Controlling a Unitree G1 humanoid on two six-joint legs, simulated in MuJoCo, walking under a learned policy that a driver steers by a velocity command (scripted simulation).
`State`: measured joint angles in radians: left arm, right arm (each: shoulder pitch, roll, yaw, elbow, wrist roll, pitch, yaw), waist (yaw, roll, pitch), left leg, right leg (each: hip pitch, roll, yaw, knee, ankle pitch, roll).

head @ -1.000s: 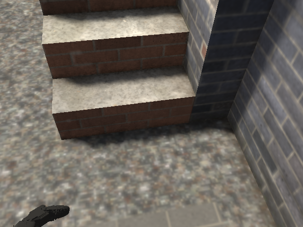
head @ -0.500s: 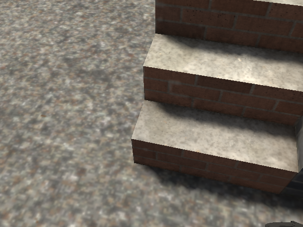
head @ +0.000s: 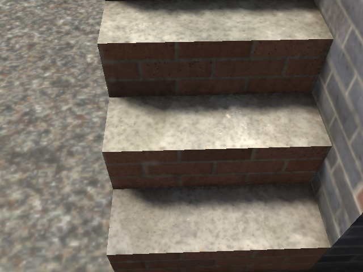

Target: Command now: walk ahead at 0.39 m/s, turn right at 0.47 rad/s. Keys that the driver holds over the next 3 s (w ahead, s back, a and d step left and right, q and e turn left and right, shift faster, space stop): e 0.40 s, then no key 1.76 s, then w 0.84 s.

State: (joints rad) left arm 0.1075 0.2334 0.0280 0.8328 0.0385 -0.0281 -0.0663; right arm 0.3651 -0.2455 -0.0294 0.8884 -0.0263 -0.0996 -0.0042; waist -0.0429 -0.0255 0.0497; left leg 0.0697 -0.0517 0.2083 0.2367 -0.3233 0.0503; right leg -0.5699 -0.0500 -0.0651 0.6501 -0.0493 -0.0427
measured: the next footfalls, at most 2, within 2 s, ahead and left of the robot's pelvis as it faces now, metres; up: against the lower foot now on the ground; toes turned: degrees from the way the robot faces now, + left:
right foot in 0.06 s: +0.19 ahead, -0.08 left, +0.00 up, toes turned -6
left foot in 0.54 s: +0.20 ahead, +0.10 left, +0.00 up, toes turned -21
